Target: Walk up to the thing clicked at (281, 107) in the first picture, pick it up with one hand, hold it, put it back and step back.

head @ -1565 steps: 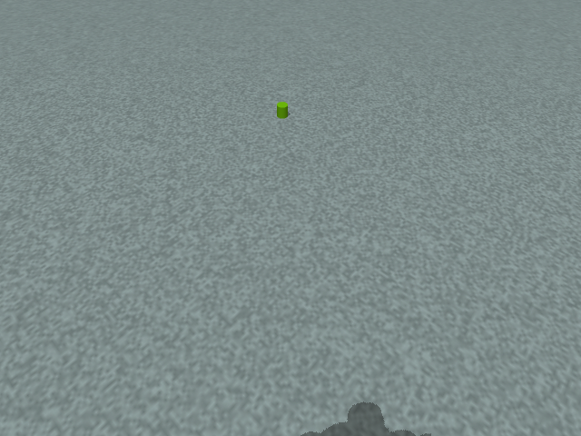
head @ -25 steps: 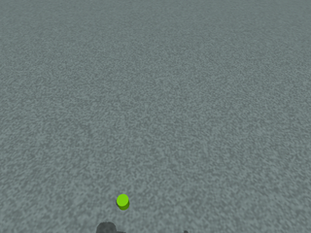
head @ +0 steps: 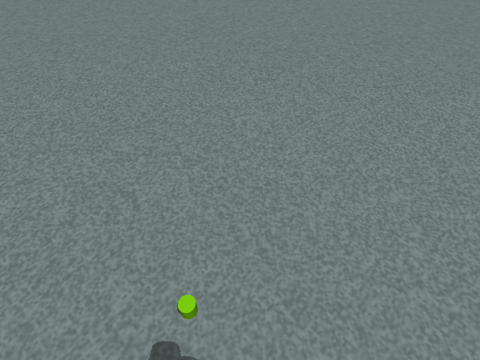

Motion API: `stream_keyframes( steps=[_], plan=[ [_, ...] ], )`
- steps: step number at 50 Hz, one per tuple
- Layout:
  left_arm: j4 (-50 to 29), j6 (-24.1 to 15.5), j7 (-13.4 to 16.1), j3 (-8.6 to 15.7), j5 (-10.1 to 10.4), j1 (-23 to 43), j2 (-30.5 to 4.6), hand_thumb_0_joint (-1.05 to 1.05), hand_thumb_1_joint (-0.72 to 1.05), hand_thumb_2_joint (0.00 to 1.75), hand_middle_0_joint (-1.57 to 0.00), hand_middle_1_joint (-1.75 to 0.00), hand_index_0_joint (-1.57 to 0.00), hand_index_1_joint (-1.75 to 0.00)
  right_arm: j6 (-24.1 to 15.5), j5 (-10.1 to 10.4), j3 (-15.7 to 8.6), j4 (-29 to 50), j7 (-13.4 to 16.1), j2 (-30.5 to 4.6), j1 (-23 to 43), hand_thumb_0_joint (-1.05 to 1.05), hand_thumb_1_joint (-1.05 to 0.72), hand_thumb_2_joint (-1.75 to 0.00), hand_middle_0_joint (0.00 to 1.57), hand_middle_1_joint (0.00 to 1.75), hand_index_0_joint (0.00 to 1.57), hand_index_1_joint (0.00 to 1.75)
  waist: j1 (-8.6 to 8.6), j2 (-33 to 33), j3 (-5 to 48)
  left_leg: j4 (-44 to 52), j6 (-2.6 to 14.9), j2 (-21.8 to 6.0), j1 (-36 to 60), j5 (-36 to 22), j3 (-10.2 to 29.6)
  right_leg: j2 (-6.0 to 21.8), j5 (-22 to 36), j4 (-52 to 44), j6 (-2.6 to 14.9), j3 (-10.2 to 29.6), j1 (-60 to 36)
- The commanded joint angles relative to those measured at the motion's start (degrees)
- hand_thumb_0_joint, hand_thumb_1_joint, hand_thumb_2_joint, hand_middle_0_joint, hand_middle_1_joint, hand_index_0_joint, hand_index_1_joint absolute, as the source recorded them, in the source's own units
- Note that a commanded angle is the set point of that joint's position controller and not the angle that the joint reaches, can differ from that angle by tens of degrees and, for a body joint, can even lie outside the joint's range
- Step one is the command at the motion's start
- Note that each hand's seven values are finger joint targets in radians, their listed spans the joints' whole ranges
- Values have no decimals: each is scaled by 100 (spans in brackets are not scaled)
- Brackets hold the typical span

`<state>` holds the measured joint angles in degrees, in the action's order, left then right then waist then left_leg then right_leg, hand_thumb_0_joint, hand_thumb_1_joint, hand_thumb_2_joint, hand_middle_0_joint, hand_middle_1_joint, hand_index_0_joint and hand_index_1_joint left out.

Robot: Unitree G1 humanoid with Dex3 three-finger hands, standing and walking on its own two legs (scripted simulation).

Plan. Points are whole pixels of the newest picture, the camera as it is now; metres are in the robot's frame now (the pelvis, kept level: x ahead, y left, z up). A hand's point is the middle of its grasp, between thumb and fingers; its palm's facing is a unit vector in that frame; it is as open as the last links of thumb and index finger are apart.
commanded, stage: stand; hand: left
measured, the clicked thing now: (188, 307) +0.46 +0.20 -0.74
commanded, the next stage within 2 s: rise first in 1.86 s
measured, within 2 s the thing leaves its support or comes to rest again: neither
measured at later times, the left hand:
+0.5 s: hand out of the picture +0.06 +0.24 -0.16, palm faces -0.02 -0.94 -0.34, open 7.4 cm
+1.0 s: hand out of the picture +0.08 +0.24 -0.16, palm faces -0.02 -0.94 -0.34, open 7.4 cm
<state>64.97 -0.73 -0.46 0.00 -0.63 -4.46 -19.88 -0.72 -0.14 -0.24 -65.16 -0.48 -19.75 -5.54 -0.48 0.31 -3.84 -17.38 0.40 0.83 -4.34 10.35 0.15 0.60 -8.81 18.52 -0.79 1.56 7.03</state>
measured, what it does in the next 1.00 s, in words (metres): stands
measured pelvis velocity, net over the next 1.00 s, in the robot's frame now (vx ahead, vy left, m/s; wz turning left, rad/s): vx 0.01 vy -0.01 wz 0.01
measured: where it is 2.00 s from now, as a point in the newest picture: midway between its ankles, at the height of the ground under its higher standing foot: outside the picture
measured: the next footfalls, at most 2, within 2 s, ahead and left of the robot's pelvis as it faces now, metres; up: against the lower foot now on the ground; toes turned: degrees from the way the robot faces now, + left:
none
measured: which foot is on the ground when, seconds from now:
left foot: down 0.00-1.00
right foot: down 0.00-1.00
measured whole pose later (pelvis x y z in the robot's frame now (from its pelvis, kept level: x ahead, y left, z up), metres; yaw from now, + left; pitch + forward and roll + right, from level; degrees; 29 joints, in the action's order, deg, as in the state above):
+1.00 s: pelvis +0.01 -0.01 +0.00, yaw +1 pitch -2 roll +0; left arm 65.1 -0.9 -0.5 0.1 -0.5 -5.7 -20.0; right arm -0.8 -0.3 0.6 -65.4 -0.3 -20.2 -6.7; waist -0.2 -0.2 -2.6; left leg -17.4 -0.7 -0.4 -5.1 10.7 1.1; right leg -0.6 -8.9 17.8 0.4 0.6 7.2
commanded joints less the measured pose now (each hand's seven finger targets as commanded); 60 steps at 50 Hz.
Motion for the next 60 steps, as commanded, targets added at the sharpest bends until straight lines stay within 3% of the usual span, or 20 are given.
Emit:
stream_keyframes(
  steps=[1,4,11,16,18,23,26,31,34,44,47,54,60],
  plan=[
    [-310,-162,84,204,26,295,-1266,0,90,90,-20,-30,-20,-30,-147,-14,-254,323,64,-1224,353,0,-90,-90,20,30,20,30,9,1,606,314,42,-785,-24,-638,575,674,680,-267,180,491,-233],
    [-281,-160,79,200,38,250,-1283,0,90,90,-20,-30,-20,-30,-133,-21,-236,250,52,-1205,281,0,-90,-90,20,30,20,30,-3,-31,474,365,39,-754,-101,-269,579,657,321,-370,170,521,-102],
    [-230,-147,82,188,17,113,-1243,0,90,90,-20,-30,-20,-30,-109,-24,-230,210,50,-1218,236,0,-90,-90,20,30,20,30,17,-62,365,347,76,-749,-159,-24,602,637,-1,-411,169,521,95],
    [-251,-114,79,206,7,78,-1309,0,90,90,-20,-30,-20,-30,-84,-39,-231,225,41,-1230,110,0,-90,-90,20,30,20,30,-2,32,189,363,89,-708,-381,460,618,621,-658,-495,190,590,296],
    [-261,-122,71,185,10,7,-1247,0,90,90,-20,-30,-20,-30,-98,-40,-225,245,39,-1229,155,0,-90,-90,20,30,20,30,42,34,206,312,90,-722,-305,184,626,647,-476,-481,208,610,297],
    [-277,-169,84,198,30,-2,-1274,0,90,90,-20,-30,-20,-30,-131,-28,-213,274,61,-1232,123,0,-90,-90,20,30,20,30,18,18,635,207,101,-795,-89,-631,609,678,739,-244,218,519,-132],
    [-279,-164,81,195,38,13,-1265,0,90,90,-20,-30,-20,-30,-141,-16,-198,266,77,-1239,110,0,-90,-90,20,30,20,30,19,-56,682,179,79,-807,-54,-939,587,687,1066,-186,232,481,-235],
    [-263,-135,89,199,43,27,-1260,0,90,90,-20,-30,-20,-30,-122,-8,-181,262,89,-1253,153,0,-90,-90,20,30,20,30,47,-15,468,242,45,-810,-123,-801,598,645,794,-243,218,440,-130],
    [-269,-126,87,206,32,45,-1266,0,90,90,-20,-30,-20,-30,-107,-10,-171,257,88,-1261,101,0,-90,-90,20,30,20,30,39,-64,307,301,45,-782,-264,-336,599,645,328,-371,195,500,-45],
    [-329,-145,84,218,39,128,-1279,0,90,90,-20,-30,-20,-30,-123,-23,-160,296,83,-1270,99,0,-90,-90,20,30,20,30,28,-114,555,230,57,-822,-175,-664,580,693,762,-316,232,509,-267],
    [-324,-125,76,216,39,114,-1272,0,90,90,-20,-30,-20,-30,-135,-26,-157,299,93,-1276,108,0,-90,-90,20,30,20,30,45,-141,501,336,35,-817,-195,-524,599,654,537,-300,233,485,-170],
    [-306,-130,80,204,35,54,-1243,0,90,90,-20,-30,-20,-30,-129,-20,-173,326,95,-1296,141,0,-90,-90,20,30,20,30,59,-83,640,229,60,-839,-33,-906,570,665,928,-229,238,443,-251],
    [-301,-132,89,206,37,34,-1261,0,90,90,-20,-30,-20,-30,-124,-22,-155,327,99,-1267,97,0,-90,-90,20,30,20,30,52,-51,512,251,61,-836,-72,-798,570,682,843,-277,225,459,-193]
  ],
)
